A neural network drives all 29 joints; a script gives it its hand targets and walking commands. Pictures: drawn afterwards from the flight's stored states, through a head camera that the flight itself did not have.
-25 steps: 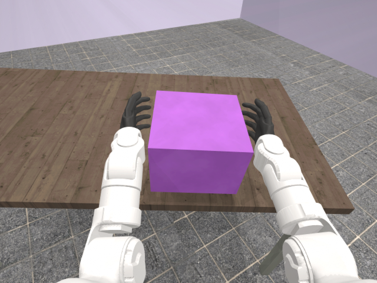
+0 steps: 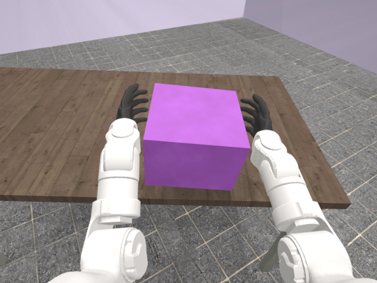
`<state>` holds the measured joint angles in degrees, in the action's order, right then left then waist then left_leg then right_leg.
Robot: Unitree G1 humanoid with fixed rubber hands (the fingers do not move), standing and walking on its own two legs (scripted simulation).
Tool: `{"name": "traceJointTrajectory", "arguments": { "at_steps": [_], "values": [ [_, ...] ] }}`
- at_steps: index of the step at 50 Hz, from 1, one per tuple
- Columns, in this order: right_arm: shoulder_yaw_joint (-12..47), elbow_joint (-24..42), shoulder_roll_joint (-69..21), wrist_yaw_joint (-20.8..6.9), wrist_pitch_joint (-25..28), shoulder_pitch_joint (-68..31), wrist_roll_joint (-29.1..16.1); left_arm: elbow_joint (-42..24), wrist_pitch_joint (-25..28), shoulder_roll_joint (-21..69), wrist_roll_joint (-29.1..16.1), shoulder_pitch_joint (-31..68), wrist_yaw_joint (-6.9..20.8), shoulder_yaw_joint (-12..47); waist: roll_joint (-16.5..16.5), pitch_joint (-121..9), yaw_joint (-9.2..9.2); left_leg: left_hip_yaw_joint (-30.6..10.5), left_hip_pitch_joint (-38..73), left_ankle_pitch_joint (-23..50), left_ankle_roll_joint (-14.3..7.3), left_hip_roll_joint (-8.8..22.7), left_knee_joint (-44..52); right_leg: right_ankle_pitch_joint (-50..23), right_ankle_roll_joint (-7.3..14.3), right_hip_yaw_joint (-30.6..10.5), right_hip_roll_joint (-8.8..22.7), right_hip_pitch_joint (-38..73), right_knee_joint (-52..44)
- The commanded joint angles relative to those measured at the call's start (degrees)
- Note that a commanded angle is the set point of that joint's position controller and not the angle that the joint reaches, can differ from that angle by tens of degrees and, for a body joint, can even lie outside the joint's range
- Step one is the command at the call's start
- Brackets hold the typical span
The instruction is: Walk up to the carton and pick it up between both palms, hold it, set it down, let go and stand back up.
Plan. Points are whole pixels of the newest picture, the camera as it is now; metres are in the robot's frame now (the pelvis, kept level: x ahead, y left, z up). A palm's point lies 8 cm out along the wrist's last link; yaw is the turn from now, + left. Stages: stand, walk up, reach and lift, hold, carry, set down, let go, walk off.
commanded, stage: reach and lift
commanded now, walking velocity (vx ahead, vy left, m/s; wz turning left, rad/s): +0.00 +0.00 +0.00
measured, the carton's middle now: (192, 135) +0.39 +0.00 +0.12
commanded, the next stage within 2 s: hold in 0.24 s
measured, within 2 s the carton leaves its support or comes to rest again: neither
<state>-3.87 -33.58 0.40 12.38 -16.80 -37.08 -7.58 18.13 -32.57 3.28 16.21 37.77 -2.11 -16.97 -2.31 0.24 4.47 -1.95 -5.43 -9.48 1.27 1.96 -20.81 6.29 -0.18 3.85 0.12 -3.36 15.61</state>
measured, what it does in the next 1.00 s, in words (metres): stands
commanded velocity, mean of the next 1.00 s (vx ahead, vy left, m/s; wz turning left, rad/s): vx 0.00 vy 0.00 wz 0.00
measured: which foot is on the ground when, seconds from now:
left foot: down 0.00-1.00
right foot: down 0.00-1.00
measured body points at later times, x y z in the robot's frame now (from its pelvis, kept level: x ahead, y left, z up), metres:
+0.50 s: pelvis +0.00 +0.00 +0.00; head -0.05 +0.04 +0.45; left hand +0.38 +0.15 +0.18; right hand +0.37 -0.14 +0.17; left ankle +0.03 +0.13 -0.75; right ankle +0.03 -0.12 -0.75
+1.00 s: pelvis +0.00 +0.00 +0.00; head -0.06 +0.03 +0.44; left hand +0.37 +0.16 +0.19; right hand +0.37 -0.13 +0.18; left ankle +0.03 +0.13 -0.75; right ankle +0.03 -0.12 -0.75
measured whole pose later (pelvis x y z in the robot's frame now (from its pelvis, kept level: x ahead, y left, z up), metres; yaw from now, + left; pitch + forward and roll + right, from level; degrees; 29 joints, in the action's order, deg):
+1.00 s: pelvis +0.00 +0.00 +0.00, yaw +1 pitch -10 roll -1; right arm -1.1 -30.9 1.0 12.7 -20.3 -37.4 -10.8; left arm 9.0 -40.1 4.3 19.0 35.3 -0.9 -17.2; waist -3.5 1.6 4.5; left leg -2.6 -2.0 -10.0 1.4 1.8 -21.5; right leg 6.9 -0.2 4.4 0.2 0.5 15.8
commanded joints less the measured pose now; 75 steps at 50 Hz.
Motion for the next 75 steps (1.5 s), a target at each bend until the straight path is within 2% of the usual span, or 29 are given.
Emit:
{"name": "traceJointTrajectory", "arguments": {
  "at_steps": [1, 2, 4, 10, 13, 17, 18, 21, 22, 23, 26, 28, 32, 34, 37, 40, 42, 45, 50, 51, 54, 57, 62, 63, 65, 70, 72, 73, 75],
  "values": [
    [21.4, 20.4, -34.6, -6.5, 6.3, -52.2, -3.2, -3.3, 2.0, 33.6, -7.6, 36.5, 9.7, 27.6, 2.3, -26.6, -0.15, 2.2, 6.5, 7.5, -1.0, -4.7, 2.6, -5.6, -2.5, 0.6, -3.1, 7.8, -1.5],
    [21.1, 19.1, -34.6, -6.5, 6.1, -51.7, -3.1, -3.7, 2.1, 33.6, -7.6, 37.2, 9.8, 27.6, 2.3, -26.2, 0.45, 2.3, 6.8, 7.6, -1.0, -4.7, 2.5, -5.6, -2.6, 0.7, -2.9, 7.9, -1.5],
    [20.5, 18.7, -34.5, -6.4, 6.3, -52.7, -3.0, -2.9, 1.9, 33.3, -7.4, 37.8, 10.2, 26.9, 2.6, -26.0, 0.37, 2.4, 6.7, 6.9, -1.1, -4.8, 2.7, -4.7, -2.6, 0.7, -2.7, 7.4, -1.8],
    [23.4, 23.0, -35.5, -5.5, 6.3, -52.6, -5.5, -7.4, 2.0, 34.9, -9.1, 37.8, 10.2, 30.1, 3.8, -29.7, 1.65, 1.7, 9.1, 14.7, -0.1, -5.1, 0.8, -11.9, -2.6, 0.6, -3.2, 10.1, -0.9],
    [23.6, 23.5, -34.9, -5.5, 5.9, -52.2, -6.0, -7.9, 1.2, 34.7, -8.7, 36.9, 10.3, 30.2, 4.2, -27.9, 1.38, 1.5, 8.9, 13.4, 0.1, -4.9, 1.1, -9.7, -2.5, 1.0, -3.3, 9.5, -1.1],
    [23.8, 24.8, -33.8, -5.8, 5.7, -51.3, -6.8, -11.2, 0.1, 36.1, -9.0, 36.7, 9.7, 32.7, 6.3, -28.1, 2.08, 1.0, 10.7, 15.0, 1.2, -4.6, 0.5, -9.4, -1.7, 1.2, -3.7, 8.8, -1.0],
    [23.2, 22.9, -33.2, -5.9, 5.2, -50.5, -6.6, -10.7, -0.1, 35.4, -8.7, 37.1, 9.6, 32.4, 6.3, -26.2, 2.48, 1.0, 10.0, 13.6, 1.3, -4.5, 0.9, -7.7, -1.6, 1.4, -3.8, 8.1, -1.3],
    [23.1, 24.5, -32.7, -6.1, 5.0, -52.2, -6.6, -9.4, -1.3, 35.5, -8.1, 35.6, 9.8, 31.5, 5.6, -24.8, 1.59, 1.2, 8.8, 10.9, 0.9, -4.5, 1.8, -5.2, -1.7, 1.3, -3.8, 8.0, -1.7],
    [22.7, 23.7, -33.0, -6.3, 5.0, -51.7, -6.4, -10.5, -1.2, 35.9, -8.1, 36.4, 9.8, 31.7, 5.9, -24.7, 1.83, 1.2, 8.8, 11.1, 1.0, -4.6, 2.0, -5.0, -1.6, 1.4, -3.7, 8.0, -1.6],
    [23.5, 24.8, -33.0, -6.5, 5.0, -52.2, -7.2, -11.5, -1.3, 36.0, -8.5, 36.2, 9.6, 32.0, 5.8, -26.3, 1.07, 1.1, 9.6, 12.4, 1.1, -4.4, 1.7, -5.6, -1.5, 1.2, -3.9, 8.2, -1.4],
    [23.9, 25.8, -33.0, -6.5, 5.0, -52.3, -7.6, -12.8, -1.6, 36.7, -9.0, 36.3, 9.0, 33.3, 6.4, -26.7, 1.48, 1.0, 10.0, 12.5, 1.4, -4.3, 1.4, -5.6, -1.2, 1.3, -4.1, 7.7, -1.4],
    [23.8, 26.1, -32.0, -6.4, 4.5, -52.0, -7.7, -12.2, -2.5, 36.9, -8.2, 34.2, 9.0, 32.7, 5.5, -25.7, 1.22, 0.9, 10.3, 13.6, 1.4, -4.2, 1.2, -5.8, -1.1, 1.6, -4.3, 7.8, -1.4],
    [22.8, 23.5, -31.6, -6.6, 3.7, -52.0, -7.0, -11.0, -3.6, 35.4, -6.7, 34.9, 9.7, 30.2, 4.5, -22.3, 0.39, 1.7, 8.2, 8.9, 0.8, -4.3, 2.8, -2.1, -1.1, 1.3, -4.1, 7.9, -1.9],
    [23.1, 23.9, -31.8, -6.7, 3.7, -51.3, -7.5, -12.8, -3.7, 35.5, -7.3, 34.7, 9.6, 30.9, 4.9, -24.0, 0.48, 1.7, 9.1, 11.4, 1.0, -4.3, 2.3, -4.2, -1.3, 1.4, -4.2, 8.4, -1.5],
    [25.0, 28.1, -32.6, -6.1, 3.8, -53.5, -8.7, -14.5, -3.7, 36.1, -8.7, 35.1, 9.4, 33.2, 4.1, -27.0, 0.96, 1.3, 10.2, 14.0, 1.0, -4.5, 0.9, -7.0, -1.5, 1.2, -4.3, 9.1, -1.0],
    [23.4, 24.1, -32.2, -5.9, 2.6, -50.5, -7.7, -12.7, -4.6, 34.9, -6.9, 34.1, 9.8, 31.1, 4.6, -22.0, 1.13, 1.7, 9.0, 10.6, 0.9, -4.6, 1.8, -4.0, -1.4, 1.0, -3.9, 8.4, -1.8],
    [23.2, 24.3, -32.5, -6.0, 2.7, -50.8, -7.5, -13.2, -4.7, 34.7, -6.7, 34.5, 10.3, 30.3, 4.1, -22.5, 0.5, 2.3, 8.3, 9.9, 0.6, -4.6, 2.4, -3.6, -1.4, 0.8, -3.7, 9.0, -1.8],
    [23.2, 25.7, -32.8, -5.9, 2.9, -52.5, -7.8, -14.0, -4.6, 35.5, -7.6, 36.2, 10.4, 31.9, 5.0, -23.7, 1.3, 2.0, 8.5, 10.8, 0.9, -4.6, 1.9, -4.5, -1.7, 0.9, -3.6, 9.2, -1.4],
    [24.0, 27.1, -33.4, -5.7, 2.9, -52.5, -7.7, -14.1, -4.4, 35.0, -7.6, 35.6, 10.3, 31.9, 4.4, -25.1, 0.66, 1.9, 8.3, 10.8, 0.5, -4.9, 1.7, -5.2, -1.8, 0.6, -3.5, 9.5, -1.3],
    [24.2, 27.0, -33.3, -5.7, 2.9, -52.3, -7.9, -14.6, -4.3, 35.1, -7.8, 36.1, 10.2, 32.4, 5.1, -24.9, 1.12, 1.9, 8.6, 11.0, 0.7, -4.8, 1.6, -5.3, -1.8, 0.6, -3.4, 9.2, -1.3],
    [22.9, 24.2, -33.1, -5.8, 2.3, -51.2, -7.0, -12.9, -4.6, 34.5, -6.7, 35.8, 10.4, 30.6, 4.3, -22.4, 1.06, 2.0, 7.7, 8.1, 0.3, -4.6, 2.5, -2.6, -1.7, 0.7, -3.2, 8.8, -1.7],
    [22.5, 24.5, -32.9, -6.0, 2.6, -51.9, -6.7, -12.1, -4.6, 34.2, -6.6, 35.6, 10.6, 30.1, 4.3, -22.6, 0.81, 2.2, 7.3, 7.7, 0.1, -4.6, 2.8, -1.9, -1.8, 0.7, -3.2, 8.5, -1.7],
    [22.4, 23.6, -33.0, -6.0, 2.9, -52.1, -6.7, -13.2, -4.5, 34.3, -6.2, 36.2, 10.9, 29.7, 4.8, -23.4, 0.62, 2.2, 8.2, 9.3, 0.3, -4.6, 2.6, -3.0, -1.7, 0.9, -3.2, 8.9, -1.6],
    [23.5, 26.6, -33.2, -5.8, 3.3, -52.9, -7.4, -13.2, -4.5, 34.8, -6.9, 34.6, 10.8, 30.5, 4.2, -25.4, 0.32, 2.3, 8.8, 11.3, 0.4, -4.5, 2.0, -4.9, -1.7, 0.8, -3.3, 9.7, -1.5],
    [24.9, 27.7, -33.7, -5.7, 3.3, -51.9, -8.1, -15.6, -4.0, 34.8, -7.6, 35.3, 10.4, 31.7, 4.2, -27.0, 0.31, 2.1, 9.7, 14.2, 0.7, -4.7, 1.1, -7.4, -1.8, 0.7, -3.7, 10.4, -1.0],
    [23.1, 23.4, -32.8, -5.8, 2.4, -50.0, -6.7, -13.5, -4.6, 33.4, -6.0, 35.3, 10.6, 30.1, 3.9, -22.0, 0.71, 2.2, 7.7, 8.4, 0.4, -4.5, 2.7, -2.1, -1.7, 0.9, -3.3, 8.9, -1.6],
    [23.1, 25.6, -32.9, -6.1, 3.2, -52.1, -6.9, -13.4, -4.7, 33.9, -6.1, 35.1, 10.7, 30.1, 4.3, -23.4, 0.22, 2.4, 8.1, 8.9, 0.3, -4.5, 2.5, -2.3, -1.7, 0.9, -3.2, 9.0, -1.5],
    [23.1, 26.6, -32.8, -6.0, 3.3, -52.2, -7.0, -13.6, -4.8, 34.4, -6.5, 34.7, 10.6, 30.7, 4.3, -23.7, 0.61, 2.3, 8.3, 9.8, 0.4, -4.6, 2.3, -3.4, -1.7, 0.9, -3.3, 9.6, -1.4],
    [23.4, 25.5, -32.5, -6.0, 3.2, -51.3, -7.3, -14.7, -4.5, 34.7, -6.6, 35.2, 10.4, 31.0, 5.4, -24.3, 0.81, 2.1, 9.7, 12.0, 0.9, -4.4, 1.9, -4.3, -1.4, 1.1, -3.7, 9.1, -1.4]
  ]
}}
